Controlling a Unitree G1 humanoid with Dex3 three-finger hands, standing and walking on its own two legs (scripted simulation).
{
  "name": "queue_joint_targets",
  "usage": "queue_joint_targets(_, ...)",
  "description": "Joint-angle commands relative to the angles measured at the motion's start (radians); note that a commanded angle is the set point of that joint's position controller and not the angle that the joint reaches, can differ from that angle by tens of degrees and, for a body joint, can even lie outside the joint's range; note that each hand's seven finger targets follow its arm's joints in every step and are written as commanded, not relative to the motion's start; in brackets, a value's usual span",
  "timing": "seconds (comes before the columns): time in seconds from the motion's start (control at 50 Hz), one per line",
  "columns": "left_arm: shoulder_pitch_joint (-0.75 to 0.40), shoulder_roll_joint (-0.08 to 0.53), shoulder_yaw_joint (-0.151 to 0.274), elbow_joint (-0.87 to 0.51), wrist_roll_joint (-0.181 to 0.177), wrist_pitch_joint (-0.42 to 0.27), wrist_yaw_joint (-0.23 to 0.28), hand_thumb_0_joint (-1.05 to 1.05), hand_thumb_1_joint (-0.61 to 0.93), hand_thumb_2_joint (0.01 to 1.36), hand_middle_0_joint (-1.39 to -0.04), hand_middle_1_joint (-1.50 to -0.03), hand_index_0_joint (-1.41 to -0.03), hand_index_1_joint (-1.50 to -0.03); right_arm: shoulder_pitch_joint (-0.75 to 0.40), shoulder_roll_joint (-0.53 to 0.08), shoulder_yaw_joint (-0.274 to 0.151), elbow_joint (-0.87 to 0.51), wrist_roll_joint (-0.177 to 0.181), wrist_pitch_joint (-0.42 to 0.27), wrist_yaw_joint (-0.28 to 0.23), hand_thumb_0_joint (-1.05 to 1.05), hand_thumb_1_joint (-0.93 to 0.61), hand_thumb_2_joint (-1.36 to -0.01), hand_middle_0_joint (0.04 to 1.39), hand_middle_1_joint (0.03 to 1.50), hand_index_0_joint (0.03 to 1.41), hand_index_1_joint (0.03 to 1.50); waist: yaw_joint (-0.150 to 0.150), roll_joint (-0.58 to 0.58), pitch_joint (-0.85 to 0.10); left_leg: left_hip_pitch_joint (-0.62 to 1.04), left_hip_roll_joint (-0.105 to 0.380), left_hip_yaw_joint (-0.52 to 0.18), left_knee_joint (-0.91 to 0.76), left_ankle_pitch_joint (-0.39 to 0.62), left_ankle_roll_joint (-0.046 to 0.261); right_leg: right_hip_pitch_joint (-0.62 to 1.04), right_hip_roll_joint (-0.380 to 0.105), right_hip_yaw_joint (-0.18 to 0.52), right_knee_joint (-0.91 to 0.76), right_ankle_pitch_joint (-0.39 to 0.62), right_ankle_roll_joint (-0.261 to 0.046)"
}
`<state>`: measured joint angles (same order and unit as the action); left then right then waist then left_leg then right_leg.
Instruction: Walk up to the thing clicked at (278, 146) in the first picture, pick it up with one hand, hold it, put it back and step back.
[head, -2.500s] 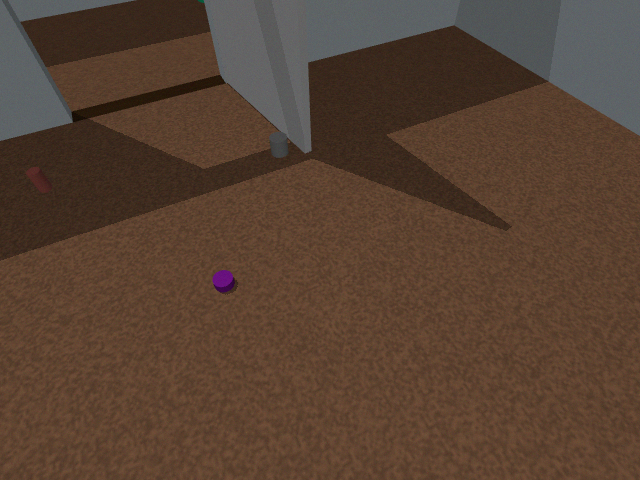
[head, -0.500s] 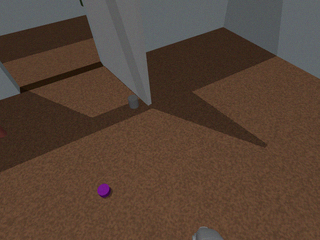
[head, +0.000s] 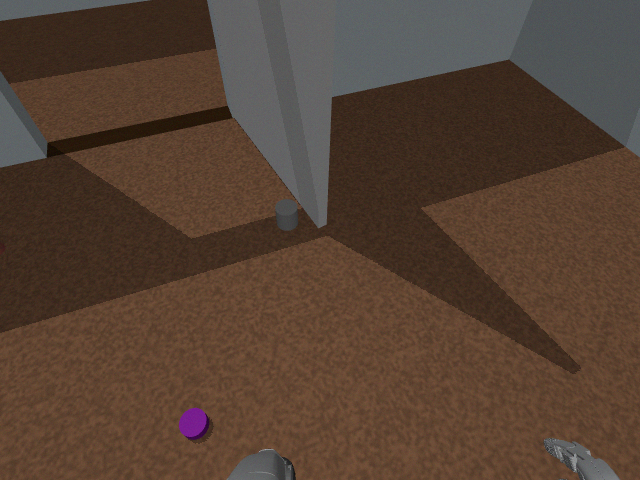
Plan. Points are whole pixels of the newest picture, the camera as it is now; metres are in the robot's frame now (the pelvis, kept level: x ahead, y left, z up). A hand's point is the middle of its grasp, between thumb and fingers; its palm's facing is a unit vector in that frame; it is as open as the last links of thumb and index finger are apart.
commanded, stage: walk up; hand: left
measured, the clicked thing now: (286, 215) +1.10 +0.15 -0.71
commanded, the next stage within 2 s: none
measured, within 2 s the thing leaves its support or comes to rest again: neither
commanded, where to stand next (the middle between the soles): +0.67 +0.00 m, yaw -2 degrees
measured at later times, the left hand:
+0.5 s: hand (177, 354) +0.30 +0.24 -0.10, palm faces -0.04 -0.90 -0.43, open 7.4 cm
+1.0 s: hand (178, 291) +0.42 +0.28 -0.14, palm faces -0.06 -0.94 -0.34, open 7.4 cm
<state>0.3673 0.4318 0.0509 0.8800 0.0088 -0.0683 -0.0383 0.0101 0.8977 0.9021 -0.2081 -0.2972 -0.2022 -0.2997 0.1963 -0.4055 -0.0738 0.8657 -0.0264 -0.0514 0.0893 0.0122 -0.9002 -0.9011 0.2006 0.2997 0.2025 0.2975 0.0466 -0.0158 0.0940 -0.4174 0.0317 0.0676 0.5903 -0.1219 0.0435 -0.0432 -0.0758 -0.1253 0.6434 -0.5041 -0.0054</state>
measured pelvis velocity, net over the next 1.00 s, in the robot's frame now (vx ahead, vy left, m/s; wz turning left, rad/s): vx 0.38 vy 0.00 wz -0.02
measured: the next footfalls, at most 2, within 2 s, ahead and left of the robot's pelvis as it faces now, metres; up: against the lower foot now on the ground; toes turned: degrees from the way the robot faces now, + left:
right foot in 0.40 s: +0.31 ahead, -0.16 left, +0.00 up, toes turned -7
left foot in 0.82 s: +0.47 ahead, +0.11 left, +0.00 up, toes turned +4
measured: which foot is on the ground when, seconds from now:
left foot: down 0.00-0.42, up 0.44-0.80, down 0.82-1.00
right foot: down 0.00-0.00, up 0.02-0.38, down 0.40-0.84, up 0.86-1.00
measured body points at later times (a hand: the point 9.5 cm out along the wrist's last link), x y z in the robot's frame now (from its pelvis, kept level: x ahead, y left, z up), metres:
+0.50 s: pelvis +0.20 -0.04 +0.01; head +0.21 -0.07 +0.45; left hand +0.30 +0.28 -0.07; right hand +0.24 -0.37 -0.13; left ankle +0.15 +0.10 -0.66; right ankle +0.27 -0.16 -0.72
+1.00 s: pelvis +0.38 +0.00 +0.01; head +0.39 +0.02 +0.46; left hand +0.43 +0.32 -0.12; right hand +0.46 -0.32 -0.07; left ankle +0.43 +0.10 -0.72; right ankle +0.37 -0.14 -0.65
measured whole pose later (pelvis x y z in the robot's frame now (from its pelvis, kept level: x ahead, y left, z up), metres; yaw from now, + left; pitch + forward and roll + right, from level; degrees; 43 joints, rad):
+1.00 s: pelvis +0.38 +0.00 +0.01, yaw -1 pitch -3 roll +0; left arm 0.33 0.44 0.04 0.91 0.00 -0.05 -0.03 0.01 0.90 0.90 -0.20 -0.30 -0.20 -0.30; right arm 0.27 -0.39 -0.05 0.83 0.00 -0.07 0.05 0.01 -0.90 -0.90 0.20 0.30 0.20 0.30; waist 0.00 -0.06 0.09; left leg -0.27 0.02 0.10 0.56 -0.23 0.04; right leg -0.43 -0.05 0.01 1.07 -0.37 -0.04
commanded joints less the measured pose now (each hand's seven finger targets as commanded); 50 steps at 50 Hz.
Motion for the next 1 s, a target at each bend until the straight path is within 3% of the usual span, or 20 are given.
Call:
queue_joint_targets(0.0, -0.007, 0.228, 0.049, -0.103, -0.018, -0.021, 0.03, 0.0, 0.9, 0.9, -0.2, -0.3, -0.2, -0.3, 0.273, -0.369, -0.12, -0.052, 0.035, -0.04, -0.042, 0.0, -0.9, -0.9, 0.2, 0.3, 0.2, 0.3, -0.166, 0.195, -0.226, 0.563, 0.399, -0.759, -0.324, -0.379, 0.255, -0.611, 0.074, 0.198, 0.621, -0.042, -0.065)
queue_joint_targets(0.04, -0.005, 0.232, 0.043, -0.076, -0.024, -0.022, 0.024, 0.0, 0.9, 0.9, -0.2, -0.3, -0.2, -0.3, 0.142, -0.303, -0.087, -0.08, 0.038, -0.036, -0.053, 0.0, -0.9, -0.9, 0.2, 0.3, 0.2, 0.3, -0.096, 0.121, -0.09, 0.38, 0.338, -0.497, -0.332, -0.289, 0.214, -0.595, 0.01, 0.245, 0.613, 0.097, -0.053)
queue_joint_targets(0.1, 0.059, 0.206, 0.045, -0.026, -0.013, -0.012, 0.002, 0.0, 0.9, 0.9, -0.2, -0.3, -0.2, -0.3, 0.073, -0.244, -0.055, -0.097, 0.034, -0.049, -0.053, 0.0, -0.9, -0.9, 0.2, 0.3, 0.2, 0.3, -0.043, 0.148, -0.05, 0.201, 0.245, -0.239, -0.341, -0.095, 0.168, -0.467, -0.033, 0.18, 0.436, 0.156, -0.023)
queue_joint_targets(0.2, -0.054, 0.175, 0.049, -0.063, 0.007, -0.01, -0.027, 0.0, 0.9, 0.9, -0.2, -0.3, -0.2, -0.3, 0.101, -0.276, -0.063, -0.105, 0.021, -0.059, -0.045, 0.0, -0.9, -0.9, 0.2, 0.3, 0.2, 0.3, -0.074, 0.17, -0.023, 0.207, 0.25, -0.193, -0.361, -0.2, 0.217, -0.471, -0.059, 0.12, 0.154, 0.217, 0.004)
queue_joint_targets(0.3, -0.091, 0.167, 0.062, -0.045, 0.005, -0.023, -0.033, 0.0, 0.9, 0.9, -0.2, -0.3, -0.2, -0.3, 0.068, -0.273, -0.056, -0.119, 0.027, -0.051, -0.039, 0.0, -0.9, -0.9, 0.2, 0.3, 0.2, 0.3, -0.052, 0.131, -0.036, 0.117, 0.21, -0.133, -0.278, -0.215, 0.16, -0.289, -0.004, 0.064, -0.027, 0.361, -0.013)
queue_joint_targets(0.36, 0.046, 0.21, 0.085, -0.005, 0.009, -0.037, -0.016, 0.0, 0.9, 0.9, -0.2, -0.3, -0.2, -0.3, 0.07, -0.223, -0.032, -0.123, 0.022, -0.039, -0.042, 0.0, -0.9, -0.9, 0.2, 0.3, 0.2, 0.3, 0.035, 0.0, -0.115, 0.019, 0.135, -0.06, 0.016, -0.14, 0.098, 0.011, 0.052, 0.046, -0.108, 0.28, -0.036)
queue_joint_targets(0.38, 0.137, 0.27, 0.106, 0.005, 0.015, -0.048, -0.001, 0.0, 0.9, 0.9, -0.2, -0.3, -0.2, -0.3, 0.111, -0.164, -0.011, -0.127, 0.024, -0.041, -0.043, 0.0, -0.9, -0.9, 0.2, 0.3, 0.2, 0.3, 0.076, -0.201, -0.16, -0.081, 0.05, 0.015, 0.321, -0.148, 0.056, 0.122, -0.09, 0.27, -0.24, 0.088, -0.078)
queue_joint_targets(0.4, 0.155, 0.367, 0.12, -0.013, 0.007, -0.054, 0.006, 0.0, 0.9, 0.9, -0.2, -0.3, -0.2, -0.3, 0.121, -0.155, -0.006, -0.141, 0.03, -0.04, -0.045, 0.0, -0.9, -0.9, 0.2, 0.3, 0.2, 0.3, 0.07, -0.317, -0.16, -0.289, -0.076, 0.015, 0.532, -0.386, 0.002, 0.182, -0.345, 0.759, -0.415, 0.025, -0.21)
queue_joint_targets(0.42, 0.102, 0.357, 0.109, -0.027, -0.01, -0.049, 0.007, 0.0, 0.9, 0.9, -0.2, -0.3, -0.2, -0.3, 0.076, -0.24, -0.027, -0.115, 0.016, -0.027, -0.061, 0.0, -0.9, -0.9, 0.2, 0.3, 0.2, 0.3, 0.056, -0.173, -0.104, -0.304, -0.001, -0.093, 0.605, -0.416, -0.003, 0.094, -0.401, 0.813, -0.393, 0.04, -0.285)
queue_joint_targets(0.44, 0.054, 0.324, 0.103, -0.042, -0.02, -0.045, 0.01, 0.0, 0.9, 0.9, -0.2, -0.3, -0.2, -0.3, 0.075, -0.249, -0.03, -0.093, 0.028, -0.024, -0.062, 0.0, -0.9, -0.9, 0.2, 0.3, 0.2, 0.3, 0.039, -0.08, -0.058, -0.286, 0.025, -0.157, 0.61, -0.35, -0.003, 0.021, -0.355, 0.677, -0.389, 0.108, -0.278)
queue_joint_targets(0.52, -0.055, 0.253, 0.074, -0.07, -0.012, -0.046, 0.015, 0.0, 0.9, 0.9, -0.2, -0.3, -0.2, -0.3, 0.173, -0.217, -0.032, -0.027, 0.028, -0.009, -0.039, 0.0, -0.9, -0.9, 0.2, 0.3, 0.2, 0.3, -0.04, -0.152, -0.04, -0.126, 0.052, -0.11, 0.442, -0.196, -0.02, -0.153, -0.185, 0.31, -0.392, 0.25, -0.2)
queue_joint_targets(0.64, -0.027, 0.27, 0.087, -0.094, 0.0, -0.048, 0.01, 0.0, 0.9, 0.9, -0.2, -0.3, -0.2, -0.3, 0.042, -0.189, -0.04, -0.064, 0.006, -0.005, -0.012, 0.0, -0.9, -0.9, 0.2, 0.3, 0.2, 0.3, 0.003, -0.124, -0.017, -0.102, 0.074, -0.055, 0.142, -0.113, -0.044, -0.16, -0.194, 0.244, -0.409, 0.094, -0.214)
queue_joint_targets(0.72, -0.016, 0.274, 0.079, -0.096, -0.004, -0.04, 0.008, 0.0, 0.9, 0.9, -0.2, -0.3, -0.2, -0.3, 0.0, -0.178, -0.042, -0.074, 0.006, -0.021, -0.008, 0.0, -0.9, -0.9, 0.2, 0.3, 0.2, 0.3, 0.001, -0.109, -0.015, 0.009, 0.044, -0.013, 0.03, -0.089, -0.031, -0.195, -0.189, 0.215, -0.347, 0.159, -0.197)
queue_joint_targets(0.78, -0.075, 0.255, 0.064, -0.11, 0.0, -0.032, 0.011, 0.0, 0.9, 0.9, -0.2, -0.3, -0.2, -0.3, 0.15, -0.205, -0.057, -0.028, 0.004, -0.031, -0.021, 0.0, -0.9, -0.9, 0.2, 0.3, 0.2, 0.3, -0.106, -0.029, -0.075, 0.283, 0.006, 0.007, -0.026, -0.089, -0.005, -0.307, -0.167, 0.168, -0.148, 0.285, -0.152)
queue_joint_targets(0.8, -0.028, 0.202, 0.042, -0.112, 0.001, -0.03, 0.011, 0.0, 0.9, 0.9, -0.2, -0.3, -0.2, -0.3, 0.244, -0.256, -0.075, -0.002, 0.002, -0.039, -0.034, 0.0, -0.9, -0.9, 0.2, 0.3, 0.2, 0.3, -0.145, 0.136, -0.136, 0.453, 0.029, -0.083, -0.109, -0.218, 0.032, -0.391, -0.096, 0.102, 0.126, 0.366, -0.116)
queue_joint_targets(0.82, 0.005, 0.117, 0.021, -0.124, -0.018, -0.027, 0.006, 0.0, 0.9, 0.9, -0.2, -0.3, -0.2, -0.3, 0.297, -0.356, -0.102, -0.02, -0.005, -0.047, -0.044, 0.0, -0.9, -0.9, 0.2, 0.3, 0.2, 0.3, -0.154, 0.403, -0.158, 0.57, 0.294, -0.541, -0.284, -0.381, 0.109, -0.626, 0.062, 0.028, 0.43, 0.116, -0.035)
queue_joint_targets(0.84, -0.012, 0.213, 0.047, -0.097, -0.011, -0.017, 0.025, 0.0, 0.9, 0.9, -0.2, -0.3, -0.2, -0.3, 0.278, -0.376, -0.105, -0.038, 0.023, -0.043, -0.044, 0.0, -0.9, -0.9, 0.2, 0.3, 0.2, 0.3, -0.151, 0.268, -0.133, 0.494, 0.399, -0.728, -0.355, -0.428, 0.216, -0.664, 0.072, 0.131, 0.525, -0.044, -0.049)
queue_joint_targets(0.88, -0.015, 0.233, 0.043, -0.067, -0.018, -0.014, 0.026, 0.0, 0.9, 0.9, -0.2, -0.3, -0.2, -0.3, 0.182, -0.304, -0.078, -0.067, 0.032, -0.039, -0.053, 0.0, -0.9, -0.9, 0.2, 0.3, 0.2, 0.3, -0.089, 0.102, -0.035, 0.331, 0.332, -0.506, -0.334, -0.28, 0.197, -0.619, 0.02, 0.219, 0.551, 0.07, -0.047)
queue_joint_targets(0.92, 0.03, 0.219, 0.044, -0.031, -0.02, -0.011, 0.017, 0.0, 0.9, 0.9, -0.2, -0.3, -0.2, -0.3, 0.128, -0.261, -0.057, -0.075, 0.03, -0.044, -0.058, 0.0, -0.9, -0.9, 0.2, 0.3, 0.2, 0.3, -0.054, 0.153, -0.02, 0.257, 0.261, -0.317, -0.33, -0.161, 0.153, -0.55, -0.026, 0.199, 0.447, 0.136, -0.039)
queue_joint_targets(0.98, 0.029, 0.193, 0.043, -0.027, -0.007, -0.001, 0.0, 0.0, 0.9, 0.9, -0.2, -0.3, -0.2, -0.3, 0.119, -0.263, -0.056, -0.091, 0.02, -0.047, -0.058, 0.0, -0.9, -0.9, 0.2, 0.3, 0.2, 0.3, -0.059, 0.191, -0.035, 0.228, 0.237, -0.228, -0.335, -0.124, 0.182, -0.491, -0.033, 0.144, 0.314, 0.164, -0.003)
